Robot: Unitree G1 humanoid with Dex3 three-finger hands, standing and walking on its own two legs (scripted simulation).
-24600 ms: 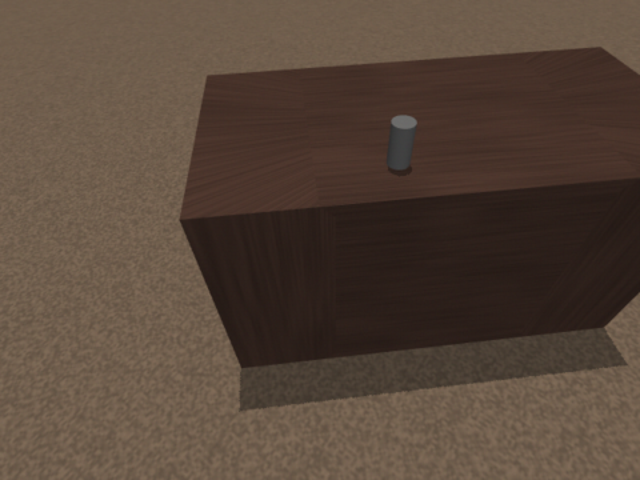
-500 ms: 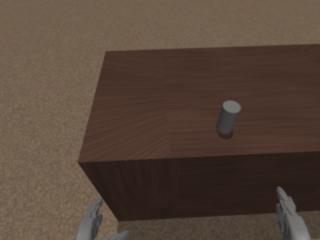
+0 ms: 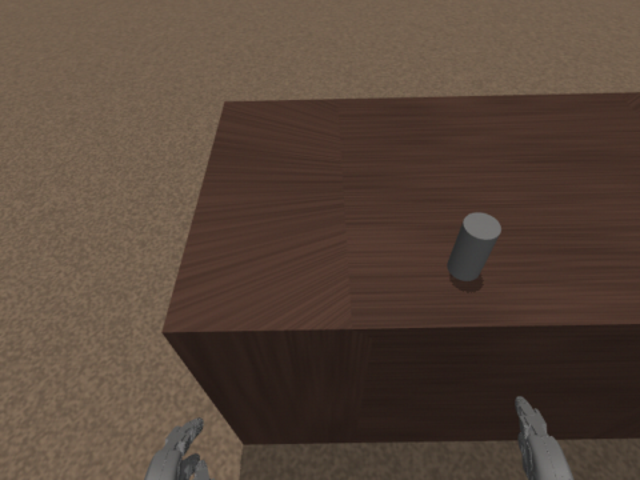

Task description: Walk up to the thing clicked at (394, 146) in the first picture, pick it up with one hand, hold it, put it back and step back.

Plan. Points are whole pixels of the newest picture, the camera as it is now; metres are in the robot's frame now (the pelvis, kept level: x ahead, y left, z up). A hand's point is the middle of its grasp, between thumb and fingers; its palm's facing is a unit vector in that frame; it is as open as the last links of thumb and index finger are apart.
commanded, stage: home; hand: right
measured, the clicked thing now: (472, 248) +0.46 -0.20 -0.01
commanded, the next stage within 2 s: none
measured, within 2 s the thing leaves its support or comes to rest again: neither
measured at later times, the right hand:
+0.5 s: hand out of the picture +0.08 -0.27 -0.13, palm faces -0.04 +0.92 -0.40, open 17.4 cm
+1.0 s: hand out of the picture +0.03 -0.26 -0.14, palm faces -0.06 +0.93 -0.36, open 17.3 cm
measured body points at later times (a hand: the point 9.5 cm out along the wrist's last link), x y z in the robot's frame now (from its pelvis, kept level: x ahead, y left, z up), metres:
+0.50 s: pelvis -0.01 +0.00 +0.01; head -0.02 +0.00 +0.46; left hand +0.06 +0.31 -0.12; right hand +0.08 -0.31 -0.11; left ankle +0.01 +0.14 -0.73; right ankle -0.03 -0.14 -0.73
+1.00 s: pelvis -0.03 +0.00 +0.01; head -0.03 +0.01 +0.46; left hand +0.01 +0.30 -0.13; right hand +0.03 -0.30 -0.11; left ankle +0.01 +0.14 -0.73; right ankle -0.03 -0.14 -0.73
